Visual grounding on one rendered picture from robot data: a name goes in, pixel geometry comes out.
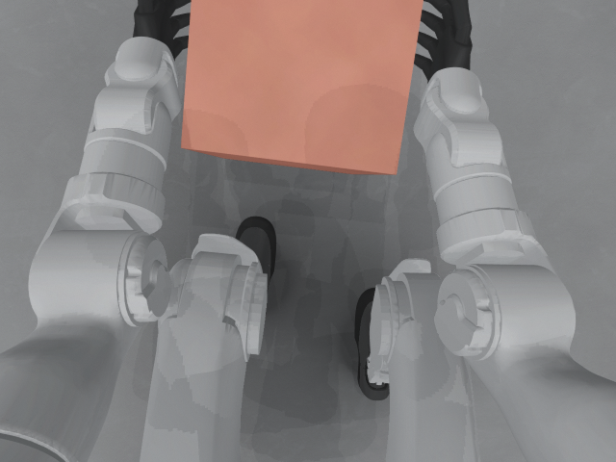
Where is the left robot hand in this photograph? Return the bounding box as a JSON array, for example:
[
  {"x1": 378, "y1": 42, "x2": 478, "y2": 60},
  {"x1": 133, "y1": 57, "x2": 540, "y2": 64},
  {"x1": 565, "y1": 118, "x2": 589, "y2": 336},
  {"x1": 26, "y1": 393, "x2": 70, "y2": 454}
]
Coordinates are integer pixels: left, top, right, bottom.
[{"x1": 133, "y1": 0, "x2": 192, "y2": 61}]

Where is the right robot forearm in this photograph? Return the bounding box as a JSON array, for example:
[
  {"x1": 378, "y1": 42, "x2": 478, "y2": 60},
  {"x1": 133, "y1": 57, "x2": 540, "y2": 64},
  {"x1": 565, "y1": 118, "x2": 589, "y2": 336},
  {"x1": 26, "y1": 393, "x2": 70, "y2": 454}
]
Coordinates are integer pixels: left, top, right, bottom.
[{"x1": 414, "y1": 67, "x2": 576, "y2": 328}]

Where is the left robot forearm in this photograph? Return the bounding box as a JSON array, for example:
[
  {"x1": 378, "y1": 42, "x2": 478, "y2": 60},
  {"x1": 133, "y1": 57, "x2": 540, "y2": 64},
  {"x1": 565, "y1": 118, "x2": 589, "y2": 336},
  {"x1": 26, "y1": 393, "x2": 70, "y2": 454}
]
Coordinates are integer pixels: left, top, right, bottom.
[{"x1": 28, "y1": 37, "x2": 182, "y2": 313}]

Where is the right robot hand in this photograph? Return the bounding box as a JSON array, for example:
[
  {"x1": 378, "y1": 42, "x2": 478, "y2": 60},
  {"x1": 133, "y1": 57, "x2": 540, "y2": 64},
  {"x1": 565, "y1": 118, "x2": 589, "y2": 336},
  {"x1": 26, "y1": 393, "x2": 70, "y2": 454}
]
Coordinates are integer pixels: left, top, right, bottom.
[{"x1": 414, "y1": 0, "x2": 473, "y2": 83}]

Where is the right robot shin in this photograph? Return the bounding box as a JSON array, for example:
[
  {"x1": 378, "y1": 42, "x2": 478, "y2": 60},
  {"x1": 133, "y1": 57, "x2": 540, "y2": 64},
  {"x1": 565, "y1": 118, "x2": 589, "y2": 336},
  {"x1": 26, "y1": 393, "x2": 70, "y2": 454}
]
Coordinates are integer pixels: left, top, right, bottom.
[{"x1": 367, "y1": 258, "x2": 443, "y2": 383}]

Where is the left robot upper arm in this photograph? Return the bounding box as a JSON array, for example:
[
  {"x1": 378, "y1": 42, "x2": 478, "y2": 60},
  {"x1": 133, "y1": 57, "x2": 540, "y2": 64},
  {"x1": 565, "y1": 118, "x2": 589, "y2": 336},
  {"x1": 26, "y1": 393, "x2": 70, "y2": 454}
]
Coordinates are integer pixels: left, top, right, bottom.
[{"x1": 0, "y1": 230, "x2": 172, "y2": 462}]

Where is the robot shin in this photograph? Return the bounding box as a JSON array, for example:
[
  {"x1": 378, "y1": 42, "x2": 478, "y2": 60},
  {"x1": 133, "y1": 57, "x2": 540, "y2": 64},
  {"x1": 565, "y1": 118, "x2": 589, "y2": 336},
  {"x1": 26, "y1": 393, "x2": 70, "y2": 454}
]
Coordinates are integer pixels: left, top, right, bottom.
[
  {"x1": 158, "y1": 234, "x2": 263, "y2": 332},
  {"x1": 367, "y1": 258, "x2": 443, "y2": 383}
]

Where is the left robot shin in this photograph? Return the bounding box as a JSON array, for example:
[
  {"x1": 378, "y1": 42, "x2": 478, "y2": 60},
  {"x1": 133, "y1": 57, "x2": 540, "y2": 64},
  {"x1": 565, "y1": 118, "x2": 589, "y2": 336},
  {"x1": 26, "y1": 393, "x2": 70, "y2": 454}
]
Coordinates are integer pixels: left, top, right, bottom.
[{"x1": 158, "y1": 234, "x2": 263, "y2": 332}]

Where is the right robot upper arm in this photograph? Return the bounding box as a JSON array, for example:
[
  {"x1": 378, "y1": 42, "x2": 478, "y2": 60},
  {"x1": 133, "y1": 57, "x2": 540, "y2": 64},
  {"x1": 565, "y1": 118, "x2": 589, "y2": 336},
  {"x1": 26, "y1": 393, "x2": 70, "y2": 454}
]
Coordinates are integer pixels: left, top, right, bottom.
[{"x1": 434, "y1": 264, "x2": 616, "y2": 462}]

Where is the carton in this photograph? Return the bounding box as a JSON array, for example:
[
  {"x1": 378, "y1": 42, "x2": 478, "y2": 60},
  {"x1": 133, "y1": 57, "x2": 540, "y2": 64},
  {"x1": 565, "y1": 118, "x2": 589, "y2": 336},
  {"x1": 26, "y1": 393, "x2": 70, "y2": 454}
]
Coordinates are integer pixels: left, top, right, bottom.
[{"x1": 181, "y1": 0, "x2": 424, "y2": 175}]

